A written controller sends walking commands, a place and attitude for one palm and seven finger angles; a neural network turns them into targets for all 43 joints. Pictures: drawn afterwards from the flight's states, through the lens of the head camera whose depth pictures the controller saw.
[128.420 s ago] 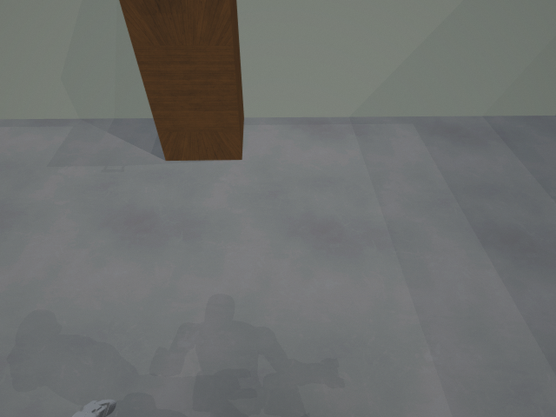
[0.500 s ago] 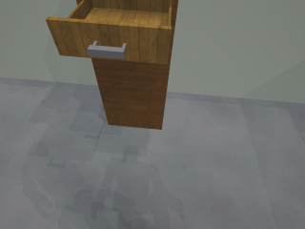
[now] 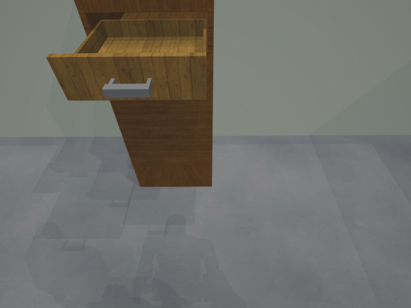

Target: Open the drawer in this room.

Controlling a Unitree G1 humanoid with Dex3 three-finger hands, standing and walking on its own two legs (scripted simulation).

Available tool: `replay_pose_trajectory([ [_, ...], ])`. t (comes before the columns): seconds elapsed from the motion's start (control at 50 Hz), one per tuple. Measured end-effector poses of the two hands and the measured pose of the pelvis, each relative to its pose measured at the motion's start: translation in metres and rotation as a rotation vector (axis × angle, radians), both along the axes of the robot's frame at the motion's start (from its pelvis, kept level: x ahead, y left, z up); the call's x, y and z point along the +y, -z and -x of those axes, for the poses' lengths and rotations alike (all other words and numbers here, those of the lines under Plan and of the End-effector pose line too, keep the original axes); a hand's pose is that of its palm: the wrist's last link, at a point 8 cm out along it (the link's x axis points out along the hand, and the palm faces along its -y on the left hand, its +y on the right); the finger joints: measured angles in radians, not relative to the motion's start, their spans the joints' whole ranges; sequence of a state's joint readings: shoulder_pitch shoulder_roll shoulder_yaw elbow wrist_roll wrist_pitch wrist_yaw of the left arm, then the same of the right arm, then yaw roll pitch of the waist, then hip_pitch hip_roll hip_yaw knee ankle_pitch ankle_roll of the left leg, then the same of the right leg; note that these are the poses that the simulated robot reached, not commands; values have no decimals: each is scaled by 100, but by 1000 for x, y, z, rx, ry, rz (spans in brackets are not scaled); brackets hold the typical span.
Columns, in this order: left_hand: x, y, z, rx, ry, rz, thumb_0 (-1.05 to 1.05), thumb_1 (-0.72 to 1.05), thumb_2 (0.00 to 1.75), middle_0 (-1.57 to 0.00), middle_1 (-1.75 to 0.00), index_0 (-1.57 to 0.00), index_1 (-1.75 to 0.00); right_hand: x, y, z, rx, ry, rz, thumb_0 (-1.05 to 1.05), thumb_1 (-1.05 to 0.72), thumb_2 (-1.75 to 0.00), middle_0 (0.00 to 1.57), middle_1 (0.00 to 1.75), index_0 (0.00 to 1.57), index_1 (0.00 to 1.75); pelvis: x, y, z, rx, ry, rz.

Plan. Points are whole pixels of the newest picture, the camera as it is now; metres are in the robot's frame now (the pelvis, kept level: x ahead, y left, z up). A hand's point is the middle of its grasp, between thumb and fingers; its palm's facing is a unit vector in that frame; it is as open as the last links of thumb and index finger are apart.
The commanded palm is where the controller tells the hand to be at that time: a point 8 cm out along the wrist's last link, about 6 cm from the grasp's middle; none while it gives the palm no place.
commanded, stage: let the arm hang, fingers relaxed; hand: left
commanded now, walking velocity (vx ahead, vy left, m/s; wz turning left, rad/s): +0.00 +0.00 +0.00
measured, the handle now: (129, 86) +0.59 +0.22 +0.13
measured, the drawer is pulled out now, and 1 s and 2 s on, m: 0.30 0.30 0.30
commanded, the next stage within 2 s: look to check the result in 0.14 s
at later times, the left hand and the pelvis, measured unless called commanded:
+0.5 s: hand out of the picture +0.02 +0.18 -0.17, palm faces +0.02 -0.97 -0.23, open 7.4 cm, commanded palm none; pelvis +0.01 +0.00 +0.00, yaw +0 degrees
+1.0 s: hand out of the picture +0.08 +0.21 -0.16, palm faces +0.00 -0.96 -0.28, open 7.4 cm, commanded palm none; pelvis +0.03 -0.01 +0.00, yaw +0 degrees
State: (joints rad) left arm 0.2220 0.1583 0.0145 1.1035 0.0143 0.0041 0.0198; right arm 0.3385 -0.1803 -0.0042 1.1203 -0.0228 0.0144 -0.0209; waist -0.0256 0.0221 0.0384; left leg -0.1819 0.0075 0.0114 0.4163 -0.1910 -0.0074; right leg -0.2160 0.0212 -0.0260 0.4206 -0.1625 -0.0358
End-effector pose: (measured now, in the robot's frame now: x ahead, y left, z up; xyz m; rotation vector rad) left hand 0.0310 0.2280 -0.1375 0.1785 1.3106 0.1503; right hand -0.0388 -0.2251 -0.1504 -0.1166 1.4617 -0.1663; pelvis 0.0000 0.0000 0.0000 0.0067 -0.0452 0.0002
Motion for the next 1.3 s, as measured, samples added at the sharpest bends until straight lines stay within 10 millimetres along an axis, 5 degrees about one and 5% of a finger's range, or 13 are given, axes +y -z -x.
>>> replay_pose_trajectory([
  [0.2, 2, 0, 0, 31, -5, -5, 0, 92, 90, -20, -30, -20, -30, 12, 1, 3, 29, 10, -26, 1, -91, -90, 20, 30, 20, 30, 0, -1, -5, 5, 0, 0],
  [0.5, 4, -3, 13, 82, -29, -19, 0, 91, 90, -20, -30, -20, -30, 3, 2, -46, -54, -20, -16, 1, -91, -90, 20, 30, 20, 30, -2, -2, -15, 3, 2, 1],
  [0.84, 16, -7, -25, 18, -3, -42, 0, 91, 90, -20, -30, -20, -30, -29, -9, -78, -88, -55, 55, 1, -91, -90, 20, 30, 20, 30, -6, -4, -24, 6, -4, 4],
  [1.3, 31, -16, -60, -34, 25, -80, 0, 91, 90, -20, -30, -20, -30, -40, -13, -104, -116, -74, 71, 1, -91, -90, 20, 30, 21, 30, -6, -6, -36, 10, -4, 4],
])
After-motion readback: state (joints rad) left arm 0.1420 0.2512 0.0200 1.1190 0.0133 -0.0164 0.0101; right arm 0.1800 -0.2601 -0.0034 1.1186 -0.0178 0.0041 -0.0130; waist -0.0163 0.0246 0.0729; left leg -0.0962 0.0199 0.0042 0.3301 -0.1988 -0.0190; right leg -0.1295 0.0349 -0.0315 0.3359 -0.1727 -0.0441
